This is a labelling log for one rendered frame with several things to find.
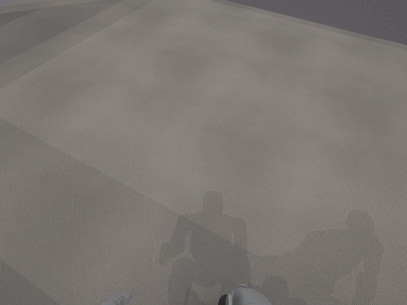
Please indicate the robot right thigh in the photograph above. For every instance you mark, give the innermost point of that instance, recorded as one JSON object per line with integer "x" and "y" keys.
{"x": 246, "y": 296}

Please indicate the robot right shin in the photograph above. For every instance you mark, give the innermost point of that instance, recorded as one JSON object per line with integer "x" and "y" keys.
{"x": 238, "y": 286}

